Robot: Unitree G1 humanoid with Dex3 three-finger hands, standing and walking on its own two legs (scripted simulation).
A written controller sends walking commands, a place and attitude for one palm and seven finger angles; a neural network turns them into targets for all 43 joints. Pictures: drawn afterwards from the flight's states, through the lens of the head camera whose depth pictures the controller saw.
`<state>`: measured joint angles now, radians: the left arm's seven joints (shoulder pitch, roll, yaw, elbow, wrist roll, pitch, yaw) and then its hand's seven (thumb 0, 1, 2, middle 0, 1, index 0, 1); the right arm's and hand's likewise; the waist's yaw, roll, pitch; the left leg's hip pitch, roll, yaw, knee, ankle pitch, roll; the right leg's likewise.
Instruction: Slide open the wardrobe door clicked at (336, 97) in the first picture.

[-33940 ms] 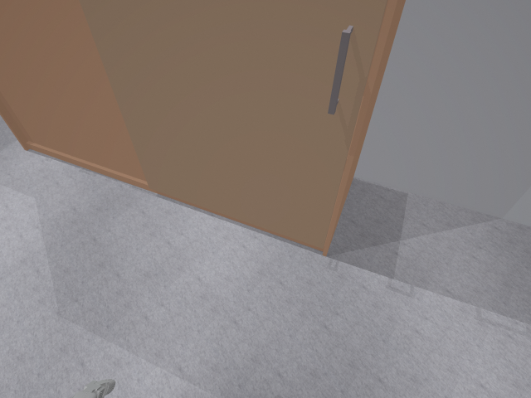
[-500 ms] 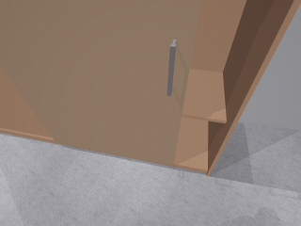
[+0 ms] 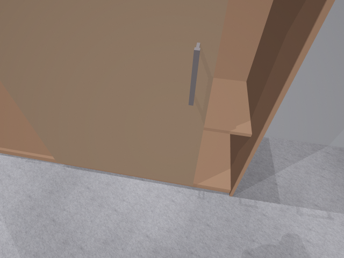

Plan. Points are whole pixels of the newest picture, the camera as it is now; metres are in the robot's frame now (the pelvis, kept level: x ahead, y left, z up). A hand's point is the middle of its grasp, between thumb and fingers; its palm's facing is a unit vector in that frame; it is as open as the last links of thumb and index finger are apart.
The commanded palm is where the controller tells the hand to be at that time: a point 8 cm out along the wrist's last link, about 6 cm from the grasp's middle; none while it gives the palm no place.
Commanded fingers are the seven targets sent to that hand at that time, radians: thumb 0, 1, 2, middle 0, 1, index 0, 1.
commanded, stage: look again from close up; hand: right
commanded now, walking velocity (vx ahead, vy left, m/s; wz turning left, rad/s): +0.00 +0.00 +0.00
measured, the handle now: (194, 76) +0.65 -0.03 +0.09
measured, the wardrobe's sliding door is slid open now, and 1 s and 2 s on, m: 0.23 0.23 0.23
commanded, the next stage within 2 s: shuffle to correct the standing spot in 1.28 s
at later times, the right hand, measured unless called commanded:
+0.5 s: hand out of the picture -0.02 -0.12 -0.18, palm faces +0.04 +0.99 -0.15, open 7.4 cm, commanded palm none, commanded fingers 0.00 -0.90 -0.90 0.20 0.30 0.20 0.30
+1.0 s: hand out of the picture +0.03 -0.12 -0.18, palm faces +0.03 +0.98 -0.17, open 7.4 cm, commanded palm none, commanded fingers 0.00 -0.90 -0.90 0.20 0.30 0.20 0.30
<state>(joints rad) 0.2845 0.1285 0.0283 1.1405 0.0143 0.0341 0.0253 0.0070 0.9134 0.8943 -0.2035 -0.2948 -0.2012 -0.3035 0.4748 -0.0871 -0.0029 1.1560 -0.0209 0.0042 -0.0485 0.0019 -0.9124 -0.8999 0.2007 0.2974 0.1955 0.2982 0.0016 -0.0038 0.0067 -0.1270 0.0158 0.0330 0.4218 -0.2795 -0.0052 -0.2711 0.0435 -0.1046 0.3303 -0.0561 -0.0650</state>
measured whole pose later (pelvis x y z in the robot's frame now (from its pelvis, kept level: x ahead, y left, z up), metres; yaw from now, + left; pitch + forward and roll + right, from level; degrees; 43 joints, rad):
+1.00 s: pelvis +0.05 +0.03 +0.00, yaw +0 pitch -1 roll -1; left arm 0.24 0.15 0.00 1.15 0.01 0.00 0.04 0.01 0.92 0.89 -0.20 -0.29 -0.20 -0.30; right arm 0.33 -0.12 0.00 1.11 -0.01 -0.02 -0.05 0.00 -0.91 -0.90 0.20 0.30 0.20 0.30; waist 0.00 0.02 0.03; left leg -0.04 -0.02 0.04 0.38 -0.33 0.04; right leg -0.24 0.01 -0.09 0.42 -0.17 -0.03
